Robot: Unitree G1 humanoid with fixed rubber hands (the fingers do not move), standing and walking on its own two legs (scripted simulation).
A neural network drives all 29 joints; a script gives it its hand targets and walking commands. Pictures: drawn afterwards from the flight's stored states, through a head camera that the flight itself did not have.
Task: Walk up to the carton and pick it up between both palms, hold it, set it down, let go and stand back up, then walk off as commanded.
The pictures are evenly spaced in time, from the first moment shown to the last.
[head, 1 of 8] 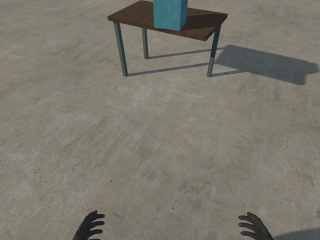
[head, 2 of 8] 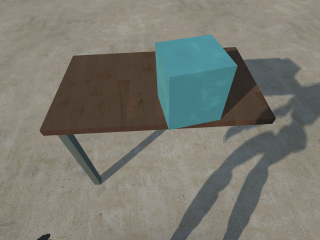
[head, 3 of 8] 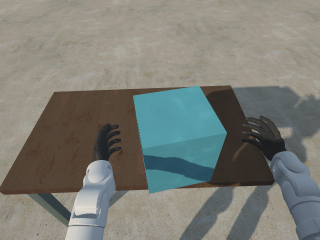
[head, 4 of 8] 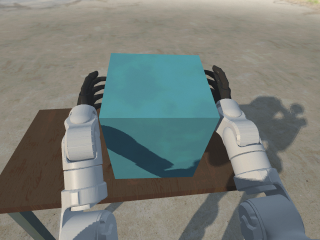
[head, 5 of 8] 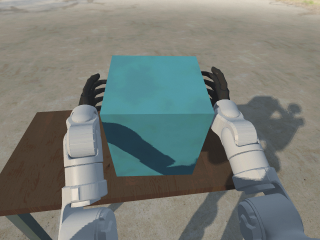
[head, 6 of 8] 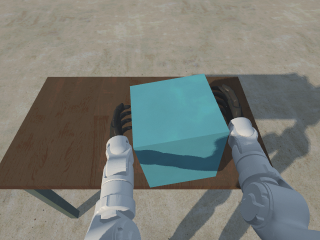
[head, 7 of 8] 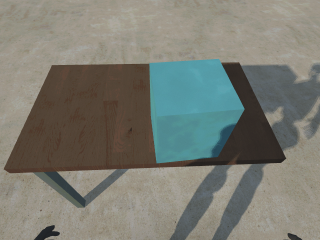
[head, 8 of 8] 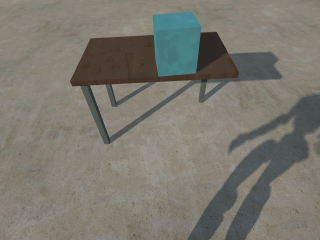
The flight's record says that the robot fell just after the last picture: no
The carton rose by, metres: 0.19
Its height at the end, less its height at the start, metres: +0.00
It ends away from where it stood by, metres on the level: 0.02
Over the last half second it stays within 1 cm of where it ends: yes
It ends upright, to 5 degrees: yes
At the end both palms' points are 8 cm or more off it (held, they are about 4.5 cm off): yes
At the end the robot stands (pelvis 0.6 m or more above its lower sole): yes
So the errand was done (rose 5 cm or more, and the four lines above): yes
